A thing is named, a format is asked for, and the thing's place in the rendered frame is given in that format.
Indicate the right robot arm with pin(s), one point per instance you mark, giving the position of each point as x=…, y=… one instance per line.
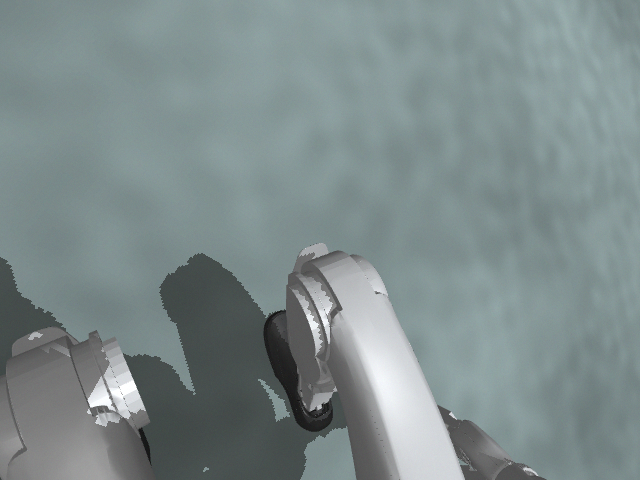
x=518, y=471

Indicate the right robot hand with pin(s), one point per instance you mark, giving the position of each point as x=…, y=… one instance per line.
x=476, y=448

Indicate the right robot foot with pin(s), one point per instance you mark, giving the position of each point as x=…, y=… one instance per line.
x=285, y=370

